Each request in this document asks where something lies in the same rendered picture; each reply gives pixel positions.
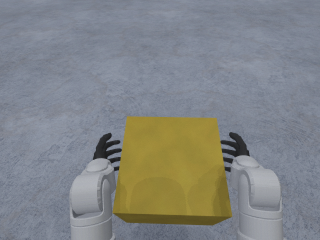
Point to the carton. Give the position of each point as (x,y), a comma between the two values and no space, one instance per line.
(172,172)

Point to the left robot forearm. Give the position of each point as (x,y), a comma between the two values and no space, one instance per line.
(90,202)

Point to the right robot forearm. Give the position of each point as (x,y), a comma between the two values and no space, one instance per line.
(259,200)

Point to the left robot hand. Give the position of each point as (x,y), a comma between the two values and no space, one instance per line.
(103,145)

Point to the right robot hand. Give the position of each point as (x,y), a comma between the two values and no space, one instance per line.
(239,146)

